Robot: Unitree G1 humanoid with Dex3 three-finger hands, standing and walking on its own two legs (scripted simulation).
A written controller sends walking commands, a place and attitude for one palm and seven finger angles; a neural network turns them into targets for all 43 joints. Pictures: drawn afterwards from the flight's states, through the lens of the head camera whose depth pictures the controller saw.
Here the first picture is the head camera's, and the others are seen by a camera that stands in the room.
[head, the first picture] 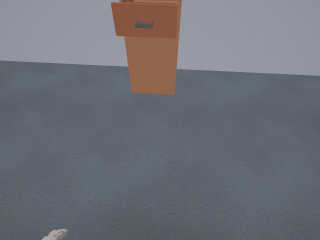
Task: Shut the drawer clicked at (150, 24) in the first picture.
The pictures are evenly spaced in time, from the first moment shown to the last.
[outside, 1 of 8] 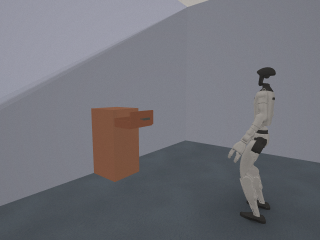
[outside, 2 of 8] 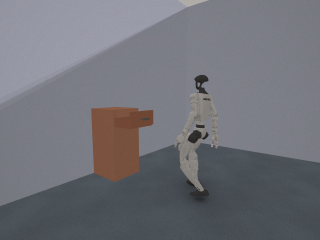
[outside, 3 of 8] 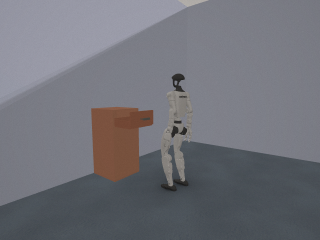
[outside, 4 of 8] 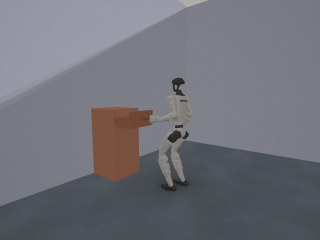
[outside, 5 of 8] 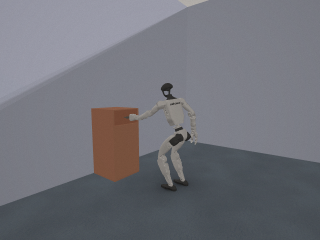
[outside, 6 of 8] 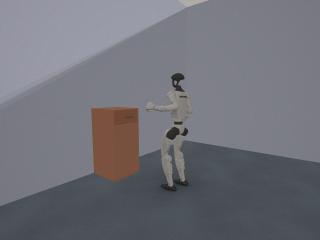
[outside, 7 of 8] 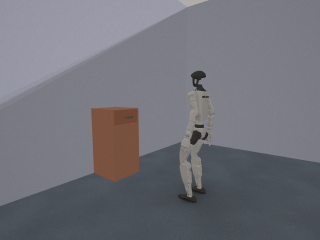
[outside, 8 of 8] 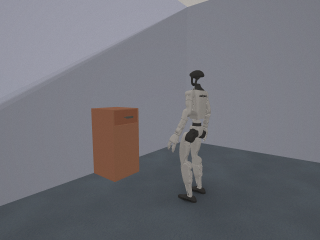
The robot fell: no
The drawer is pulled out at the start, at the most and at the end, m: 0.28 0.28 0.00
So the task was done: yes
